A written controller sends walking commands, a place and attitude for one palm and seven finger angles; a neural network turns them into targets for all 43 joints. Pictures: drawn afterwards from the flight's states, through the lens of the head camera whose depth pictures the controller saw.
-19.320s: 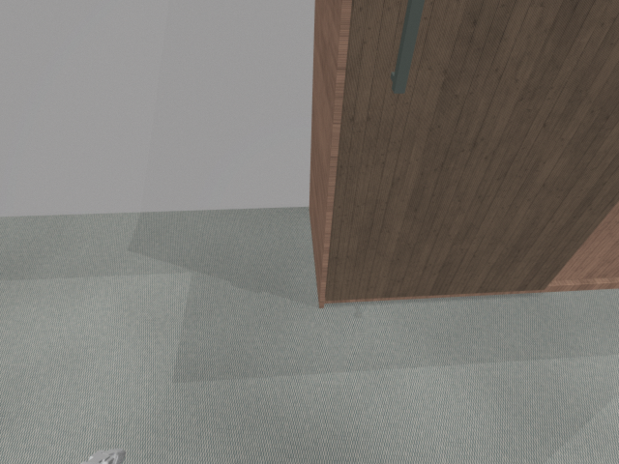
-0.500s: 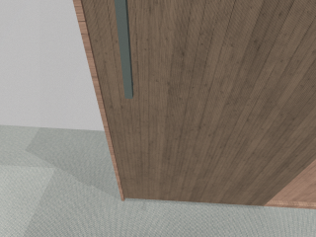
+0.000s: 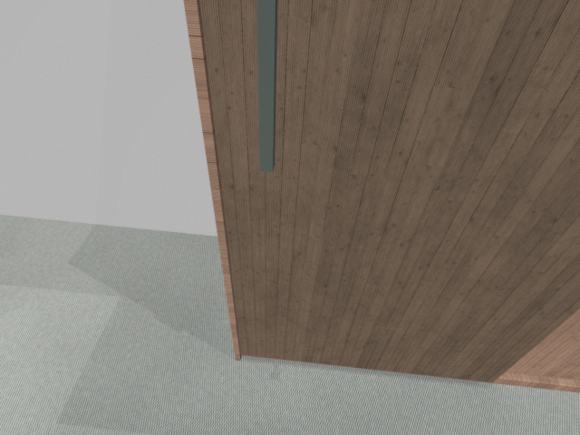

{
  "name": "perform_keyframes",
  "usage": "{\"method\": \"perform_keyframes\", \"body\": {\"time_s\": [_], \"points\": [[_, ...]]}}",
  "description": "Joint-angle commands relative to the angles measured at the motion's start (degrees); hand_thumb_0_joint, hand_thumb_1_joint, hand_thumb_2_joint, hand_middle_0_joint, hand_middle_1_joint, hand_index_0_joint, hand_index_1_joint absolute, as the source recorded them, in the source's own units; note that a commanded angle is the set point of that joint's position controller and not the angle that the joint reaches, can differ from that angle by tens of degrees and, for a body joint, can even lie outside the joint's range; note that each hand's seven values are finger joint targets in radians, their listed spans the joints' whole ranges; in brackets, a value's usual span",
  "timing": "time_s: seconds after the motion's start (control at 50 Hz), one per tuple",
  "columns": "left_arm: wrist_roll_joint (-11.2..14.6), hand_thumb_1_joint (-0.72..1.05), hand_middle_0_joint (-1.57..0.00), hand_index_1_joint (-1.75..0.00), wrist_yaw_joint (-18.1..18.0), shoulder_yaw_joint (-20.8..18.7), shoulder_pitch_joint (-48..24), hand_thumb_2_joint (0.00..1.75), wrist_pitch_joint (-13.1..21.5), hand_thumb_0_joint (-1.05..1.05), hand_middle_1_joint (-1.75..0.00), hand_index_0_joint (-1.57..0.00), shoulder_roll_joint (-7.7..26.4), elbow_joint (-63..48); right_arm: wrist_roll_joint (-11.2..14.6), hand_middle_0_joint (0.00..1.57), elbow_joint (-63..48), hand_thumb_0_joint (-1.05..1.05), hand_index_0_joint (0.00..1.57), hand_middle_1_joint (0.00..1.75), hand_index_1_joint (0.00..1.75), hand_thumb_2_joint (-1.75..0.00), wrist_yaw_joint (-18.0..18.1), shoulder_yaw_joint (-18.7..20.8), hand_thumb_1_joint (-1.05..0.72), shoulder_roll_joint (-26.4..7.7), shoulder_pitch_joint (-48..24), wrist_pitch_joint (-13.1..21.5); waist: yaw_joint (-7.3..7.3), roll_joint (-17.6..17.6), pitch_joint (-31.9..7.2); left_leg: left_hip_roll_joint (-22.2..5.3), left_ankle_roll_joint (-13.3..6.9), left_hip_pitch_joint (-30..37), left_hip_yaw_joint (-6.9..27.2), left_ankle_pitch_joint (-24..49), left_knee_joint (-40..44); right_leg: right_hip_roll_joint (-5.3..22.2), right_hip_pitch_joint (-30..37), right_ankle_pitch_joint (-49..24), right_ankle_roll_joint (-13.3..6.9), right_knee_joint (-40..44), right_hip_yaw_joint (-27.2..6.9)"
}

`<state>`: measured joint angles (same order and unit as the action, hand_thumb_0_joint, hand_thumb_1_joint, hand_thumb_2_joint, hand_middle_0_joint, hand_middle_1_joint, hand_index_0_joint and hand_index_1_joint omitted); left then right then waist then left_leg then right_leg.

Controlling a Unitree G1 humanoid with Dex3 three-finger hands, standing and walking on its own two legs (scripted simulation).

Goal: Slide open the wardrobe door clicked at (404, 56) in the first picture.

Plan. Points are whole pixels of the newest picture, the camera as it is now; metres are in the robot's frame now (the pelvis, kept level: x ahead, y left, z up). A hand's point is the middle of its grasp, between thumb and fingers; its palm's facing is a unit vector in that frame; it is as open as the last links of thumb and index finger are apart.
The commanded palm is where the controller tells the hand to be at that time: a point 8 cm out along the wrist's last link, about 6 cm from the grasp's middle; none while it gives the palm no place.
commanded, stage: come to a stop and stand still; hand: left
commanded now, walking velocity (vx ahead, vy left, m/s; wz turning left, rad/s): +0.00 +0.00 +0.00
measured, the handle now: (269, 88) +0.51 +0.08 +0.26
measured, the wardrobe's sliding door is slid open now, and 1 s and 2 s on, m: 0.00 0.00 0.00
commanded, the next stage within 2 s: look again from close up in 0.08 s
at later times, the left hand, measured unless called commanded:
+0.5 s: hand out of the picture -0.04 +0.24 -0.17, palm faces +0.01 -0.96 -0.28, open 7.4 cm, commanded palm none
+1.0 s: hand out of the picture +0.00 +0.30 -0.15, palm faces -0.05 -0.95 -0.31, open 7.4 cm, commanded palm none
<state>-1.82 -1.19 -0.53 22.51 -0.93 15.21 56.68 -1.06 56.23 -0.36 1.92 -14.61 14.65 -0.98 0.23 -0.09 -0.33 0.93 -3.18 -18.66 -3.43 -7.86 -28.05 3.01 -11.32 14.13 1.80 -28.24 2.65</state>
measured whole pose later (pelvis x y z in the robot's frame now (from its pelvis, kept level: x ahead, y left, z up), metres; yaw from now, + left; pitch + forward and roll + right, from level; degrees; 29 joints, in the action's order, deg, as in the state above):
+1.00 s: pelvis -0.09 +0.06 +0.01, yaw -2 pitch -2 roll -1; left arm -0.8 -0.4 -2.2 11.3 -2.4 18.7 57.7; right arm -1.4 61.3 0.9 2.2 -15.6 18.3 -0.9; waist -2.3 0.8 1.2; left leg 3.7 -5.0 -13.9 -2.4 -6.1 -21.9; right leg 0.0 -12.3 24.0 -1.0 -36.9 -0.8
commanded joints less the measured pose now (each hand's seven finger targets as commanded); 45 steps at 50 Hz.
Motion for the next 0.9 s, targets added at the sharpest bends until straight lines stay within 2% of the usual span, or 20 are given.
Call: {"method": "perform_keyframes", "body": {"time_s": [0.0, 0.14, 0.26, 0.32, 0.46, 0.52, 0.56, 0.58, 0.6, 0.62, 0.64, 0.66, 0.68, 0.7, 0.72, 0.74, 0.76, 0.8, 0.82, 0.88], "points": [[-0.1, 0.90, -0.20, -0.30, -0.4, -2.1, 0.8, 0.90, 1.6, 0.00, -0.30, -0.20, 9.0, -2.9, 0.3, 0.20, -2.9, 0.00, 0.20, 0.30, 0.30, -0.90, 0.8, 2.1, -0.90, -9.6, -1.0, 1.5, -0.41, -2.3, 5.0, -6.5, 1.4, 0.7, 11.1, -20.2, 10.8, 2.8, -7.4, 12.5, -4.0, 7.7, -5.1], [-0.2, 0.90, -0.20, -0.30, -0.3, -2.1, 3.5, 0.90, 1.2, 0.00, -0.30, -0.20, 8.8, -0.3, 0.4, 0.20, -1.3, 0.00, 0.20, 0.30, 0.30, -0.90, 1.0, 2.2, -0.90, -11.0, -1.8, 1.3, 0.66, -2.8, 5.4, -6.7, 1.9, -1.4, 12.3, -23.7, 14.6, 1.7, -4.5, 11.9, -4.1, 6.5, -4.5], [0.0, 0.90, -0.20, -0.30, -0.3, -2.0, 1.3, 0.90, 1.6, 0.00, -0.30, -0.20, 9.8, 0.2, 0.6, 0.20, 0.1, 0.00, 0.20, 0.30, 0.30, -0.90, 0.9, 2.2, -0.90, -10.8, -1.5, 1.3, -0.15, 0.6, 3.9, -6.1, 2.0, 2.6, 11.1, -19.2, 11.5, 3.2, -6.1, 12.9, -4.4, 8.8, -6.6], [0.0, 0.90, -0.20, -0.30, -0.3, -2.1, -0.1, 0.90, 1.4, 0.00, -0.30, -0.20, 10.2, 0.3, 0.6, 0.20, 0.6, 0.00, 0.20, 0.30, 0.30, -0.90, 0.9, 2.3, -0.90, -11.5, -2.1, 1.2, -0.37, -0.5, 4.7, -6.4, 2.1, 2.5, 11.9, -21.3, 12.6, 2.8, -7.4, 14.2, -4.1, 8.1, -6.4], [-0.2, 0.90, -0.20, -0.30, -0.1, -2.5, 2.0, 0.90, 0.5, 0.00, -0.30, -0.20, 9.9, 1.6, 0.4, 0.20, 1.1, 0.00, 0.20, 0.30, 0.30, -0.90, 1.1, 2.8, -0.90, -12.4, -4.0, 0.7, 1.07, -2.2, 4.5, -5.9, 3.3, -0.4, 11.9, -26.0, 15.5, 0.8, -4.5, 13.3, -4.0, 5.1, -4.5], [-0.3, 0.90, -0.20, -0.30, 0.2, -3.2, 3.1, 0.90, -0.4, 0.00, -0.30, -0.20, 10.4, 1.8, 0.3, 0.20, 0.7, 0.00, 0.20, 0.30, 0.30, -0.90, 1.2, 3.2, -0.90, -12.6, -5.5, -0.1, 1.72, -1.0, 4.4, -3.9, 4.2, -1.6, 9.1, -27.9, 13.2, 0.7, -4.8, 15.8, -4.5, 5.8, -4.2], [-0.4, 0.90, -0.20, -0.30, -0.1, -3.9, 0.4, 0.90, -0.4, 0.00, -0.30, -0.20, 12.1, 1.0, 0.3, 0.20, 0.9, 0.00, 0.20, 0.30, 0.30, -0.90, 1.4, 3.6, -0.90, -10.8, -3.1, -0.9, 0.03, 7.7, 2.5, 0.7, 4.7, 6.8, 4.1, -19.3, -3.1, 5.9, -14.3, 22.8, -7.1, 14.5, -10.2], [-0.5, 0.90, -0.20, -0.30, -0.3, -4.7, -6.2, 0.90, -0.5, 0.00, -0.30, -0.20, 14.6, -0.9, 0.3, 0.20, 1.5, 0.00, 0.20, 0.30, 0.30, -0.90, 1.4, 4.6, -0.90, -10.1, 0.4, -1.7, -2.97, 13.6, 2.0, 3.2, 4.8, 13.9, 1.5, -13.3, -19.6, 11.3, -25.0, 28.8, -9.7, 21.4, -14.9], [-0.7, 0.90, -0.20, -0.30, -0.9, -5.8, -17.2, 0.90, -0.4, 0.00, -0.30, -0.20, 16.3, -4.2, 0.5, 0.20, 2.9, 0.00, 0.20, 0.30, 0.30, -0.90, 1.5, 6.0, -0.90, -11.7, 5.9, -1.9, -7.39, 15.4, 2.7, 1.2, 3.6, 17.2, 4.7, -13.1, -31.5, 15.1, -32.0, 24.9, -10.5, 21.7, -15.6], [-0.9, 0.90, -0.20, -0.30, -1.2, -6.1, -24.2, 0.90, 0.0, 0.00, -0.30, -0.20, 16.2, -6.5, 0.8, 0.20, 4.1, 0.00, 0.20, 0.30, 0.30, -0.90, 1.7, 6.4, -0.90, -11.9, 10.3, -1.7, -10.04, 14.6, 1.8, -1.1, 2.9, 19.2, 7.9, -15.6, -35.5, 14.8, -33.7, 18.2, -10.0, 18.2, -13.2], [-1.0, 0.90, -0.20, -0.30, -1.4, -5.7, -27.2, 0.90, 0.4, 0.00, -0.30, -0.20, 15.3, -7.4, 1.2, 0.20, 4.5, 0.00, 0.20, 0.30, 0.30, -0.90, 1.6, 5.9, -0.90, -11.1, 13.1, -0.8, -11.45, 11.4, 3.3, -4.0, 2.5, 17.6, 9.9, -18.2, -29.2, 13.0, -31.6, 15.5, -8.4, 13.0, -10.8], [-0.8, 0.90, -0.20, -0.30, -1.4, -5.4, -26.5, 0.90, 0.6, 0.00, -0.30, -0.20, 14.8, -7.2, 1.2, 0.20, 4.0, 0.00, 0.20, 0.30, 0.30, -0.90, 1.0, 5.4, -0.90, -10.6, 14.2, -0.3, -11.06, 6.6, 5.8, -4.5, 2.3, 13.3, 9.4, -18.6, -15.4, 10.6, -27.3, 16.4, -6.2, 5.6, -8.8], [-0.2, 0.90, -0.20, -0.30, -1.3, -4.6, -20.4, 0.90, 0.1, 0.00, -0.30, -0.20, 12.8, -5.8, 0.9, 0.20, 2.6, 0.00, 0.20, 0.30, 0.30, -0.90, 0.6, 4.2, -0.90, -10.0, 12.0, 1.1, -7.42, -2.5, 8.8, -4.3, 3.0, 6.5, 9.1, -19.6, 2.7, 6.1, -20.9, 16.5, -4.7, -7.4, -5.7], [0.6, 0.90, -0.20, -0.30, -1.1, -4.0, -14.6, 0.90, -0.6, 0.00, -0.30, -0.20, 9.0, -4.6, 0.1, 0.20, 1.1, 0.00, 0.20, 0.30, 0.30, -0.90, 1.2, 3.7, -0.90, -12.4, 7.6, 2.0, -3.84, -18.0, 13.2, -8.0, 4.2, -1.6, 21.7, -28.1, 15.8, -0.8, -21.9, 17.5, -2.7, -19.0, -3.1], [0.7, 0.90, -0.20, -0.30, -0.9, -4.0, -12.0, 0.90, -0.9, 0.00, -0.30, -0.20, 9.1, -4.6, -0.2, 0.20, -1.5, 0.00, 0.20, 0.30, 0.30, -0.90, 2.0, 3.6, -0.90, -16.3, 2.3, 2.4, -0.94, -21.2, 15.5, -14.2, 2.0, -11.2, 33.7, -29.7, 22.9, -3.2, -19.8, 16.1, -1.3, -25.6, -6.8], [0.9, 0.90, -0.20, -0.30, -0.4, -4.8, -10.4, 0.90, -0.7, 0.00, -0.30, -0.20, 11.4, -4.6, -0.6, 0.20, -3.7, 0.00, 0.20, 0.30, 0.30, -0.90, 2.6, 3.0, -0.90, -17.7, -4.9, 2.2, 2.58, -14.5, 14.4, -15.7, -3.5, -19.0, 31.8, -32.3, 23.5, -0.1, -11.4, 10.7, -1.8, -27.7, -10.3], [0.2, 0.90, -0.20, -0.30, -0.5, -5.1, -7.1, 0.90, -1.3, 0.00, -0.30, -0.20, 11.4, -2.1, -0.8, 0.20, -3.5, 0.00, 0.20, 0.30, 0.30, -0.90, 2.3, 2.6, -0.90, -15.9, -7.1, 2.3, 4.47, -15.1, 8.6, -15.4, -2.7, -17.8, 33.8, -39.9, 24.4, -1.4, -8.9, 9.6, -2.4, -31.9, -9.6], [0.1, 0.90, -0.20, -0.30, -0.2, -5.3, -5.8, 0.90, -1.8, 0.00, -0.30, -0.20, 12.5, -0.4, -0.3, 0.20, -3.5, 0.00, 0.20, 0.30, 0.30, -0.90, 2.6, 2.7, -0.90, -16.0, -7.0, 2.6, 3.84, -9.2, 7.5, -13.8, 0.5, -13.0, 30.7, -37.2, 23.7, -1.4, -10.3, 6.4, -1.8, -32.9, -9.6], [0.2, 0.90, -0.20, -0.30, 0.0, -5.0, -6.3, 0.90, -1.6, 0.00, -0.30, -0.20, 12.2, -0.3, -0.3, 0.20, -2.7, 0.00, 0.20, 0.30, 0.30, -0.90, 2.7, 2.8, -0.90, -15.7, -5.9, 2.6, 3.12, -6.0, 6.8, -13.0, 0.4, -8.9, 28.3, -33.9, 22.6, -1.4, -10.6, 6.2, -1.8, -29.9, -8.9], [0.5, 0.90, -0.20, -0.30, 0.5, -3.5, -9.4, 0.90, -0.8, 0.00, -0.30, -0.20, 10.2, -1.3, -0.2, 0.20, -0.4, 0.00, 0.20, 0.30, 0.30, -0.90, 2.7, 2.8, -0.90, -14.3, -1.4, 2.3, 0.49, -4.6, 4.1, -12.3, -2.7, 4.2, 24.7, -24.9, 20.1, -1.2, -10.0, 9.7, -2.2, -15.9, -5.7]]}}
